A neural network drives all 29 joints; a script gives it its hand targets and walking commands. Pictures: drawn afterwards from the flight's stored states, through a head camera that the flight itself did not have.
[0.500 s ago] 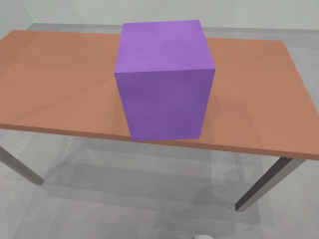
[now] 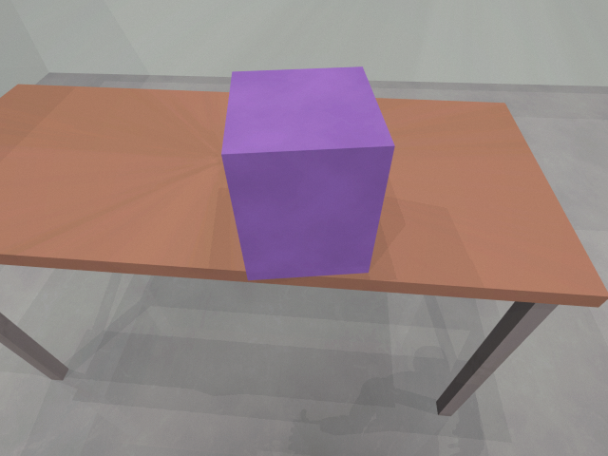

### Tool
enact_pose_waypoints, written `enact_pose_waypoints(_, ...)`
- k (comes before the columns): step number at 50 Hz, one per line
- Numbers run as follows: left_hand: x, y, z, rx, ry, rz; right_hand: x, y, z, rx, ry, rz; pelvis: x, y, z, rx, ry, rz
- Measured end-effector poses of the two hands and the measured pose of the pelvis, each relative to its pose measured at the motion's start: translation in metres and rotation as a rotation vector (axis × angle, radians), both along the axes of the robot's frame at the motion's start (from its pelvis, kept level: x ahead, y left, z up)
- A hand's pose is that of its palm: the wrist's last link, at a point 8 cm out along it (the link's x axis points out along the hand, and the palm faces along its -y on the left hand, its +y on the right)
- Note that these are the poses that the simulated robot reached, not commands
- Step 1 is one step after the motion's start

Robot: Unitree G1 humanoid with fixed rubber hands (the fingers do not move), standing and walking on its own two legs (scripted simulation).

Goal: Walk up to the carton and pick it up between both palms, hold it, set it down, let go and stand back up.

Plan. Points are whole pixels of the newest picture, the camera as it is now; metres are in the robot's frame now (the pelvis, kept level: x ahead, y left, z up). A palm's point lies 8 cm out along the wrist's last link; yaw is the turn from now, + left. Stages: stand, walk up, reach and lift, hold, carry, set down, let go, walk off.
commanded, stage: walk up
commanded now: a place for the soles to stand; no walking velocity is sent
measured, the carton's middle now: (303, 176) +0.49 +0.02 +0.10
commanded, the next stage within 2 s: reach and lift in 1.62 s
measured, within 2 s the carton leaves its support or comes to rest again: neither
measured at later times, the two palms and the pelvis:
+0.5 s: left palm out of the picture +0.04 +0.25 -0.13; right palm out of the picture +0.06 -0.26 -0.13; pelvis +0.02 +0.00 +0.00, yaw +3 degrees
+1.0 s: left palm out of the picture +0.01 +0.26 -0.13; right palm out of the picture +0.06 -0.25 -0.13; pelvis +0.02 +0.00 +0.00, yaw +7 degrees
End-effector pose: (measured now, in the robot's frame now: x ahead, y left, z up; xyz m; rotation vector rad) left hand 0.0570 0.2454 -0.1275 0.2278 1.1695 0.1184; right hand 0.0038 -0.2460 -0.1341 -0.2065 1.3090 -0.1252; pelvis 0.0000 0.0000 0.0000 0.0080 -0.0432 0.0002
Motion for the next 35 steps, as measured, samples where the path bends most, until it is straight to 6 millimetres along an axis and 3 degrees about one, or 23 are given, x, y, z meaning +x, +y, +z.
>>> enact_pose_waypoints(13, -0.047, 0.012, 0.001, 0.037, 0.163, 0.059, 0.013, -0.005, -0.001, -0.003, 0.038, 0.043, 0.012, -0.001, 0.003, -0.007, 0.017, 0.033)
enact_pose_waypoints(25, -0.021, 0.001, -0.004, 0.006, 0.107, 0.070, 0.052, -0.010, 0.004, -0.035, -0.018, 0.083, 0.022, -0.003, 0.003, -0.018, 0.017, 0.060)
enact_pose_waypoints(35, -0.017, 0.008, -0.005, 0.014, 0.098, 0.083, 0.056, -0.010, 0.006, -0.043, -0.008, 0.102, 0.020, -0.002, 0.003, -0.022, 0.017, 0.090)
